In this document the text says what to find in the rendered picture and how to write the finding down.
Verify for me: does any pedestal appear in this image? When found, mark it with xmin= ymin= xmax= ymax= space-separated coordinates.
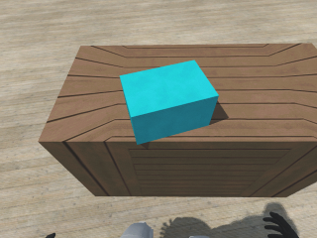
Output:
xmin=38 ymin=43 xmax=317 ymax=197

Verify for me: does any right robot hand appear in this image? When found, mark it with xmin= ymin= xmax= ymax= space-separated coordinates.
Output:
xmin=263 ymin=212 xmax=299 ymax=238

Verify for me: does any robot left thigh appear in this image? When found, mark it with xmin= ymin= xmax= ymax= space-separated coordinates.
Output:
xmin=120 ymin=222 xmax=154 ymax=238

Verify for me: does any carton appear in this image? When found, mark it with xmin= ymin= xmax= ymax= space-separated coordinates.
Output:
xmin=120 ymin=60 xmax=219 ymax=145

